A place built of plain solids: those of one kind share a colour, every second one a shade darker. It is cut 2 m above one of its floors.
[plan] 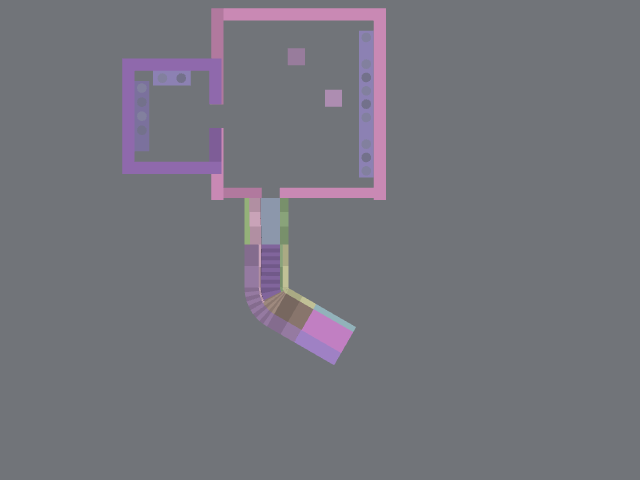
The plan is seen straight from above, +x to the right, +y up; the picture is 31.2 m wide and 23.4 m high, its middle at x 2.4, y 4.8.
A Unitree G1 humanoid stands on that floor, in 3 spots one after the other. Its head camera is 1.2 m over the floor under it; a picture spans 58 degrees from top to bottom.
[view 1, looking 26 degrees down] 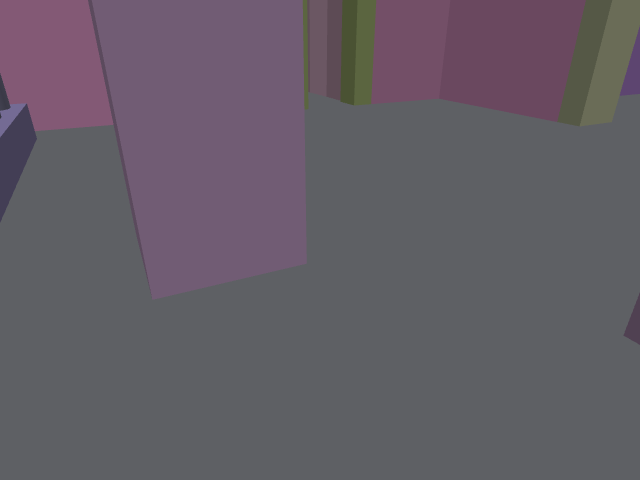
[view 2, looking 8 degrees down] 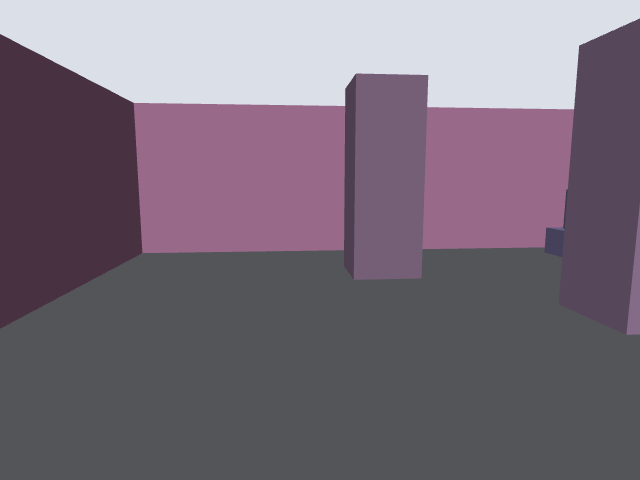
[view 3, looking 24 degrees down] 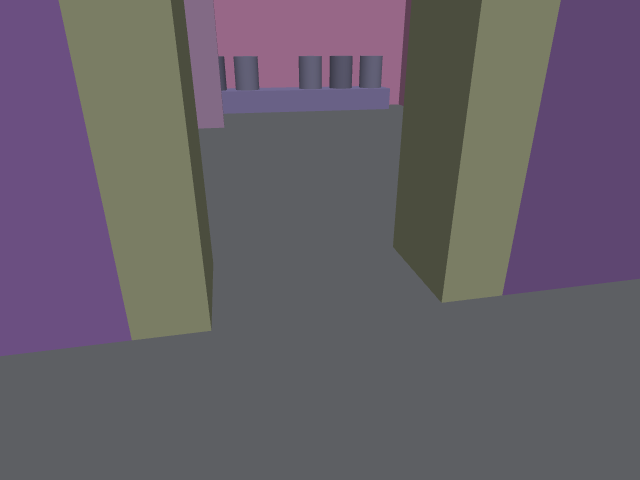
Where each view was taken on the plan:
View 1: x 3.52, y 14.10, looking -116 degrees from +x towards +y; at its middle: ground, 2.74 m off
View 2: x -0.02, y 8.28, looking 85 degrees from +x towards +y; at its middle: wall_chamber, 7.32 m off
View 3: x -4.73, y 11.26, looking -12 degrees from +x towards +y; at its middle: ground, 2.95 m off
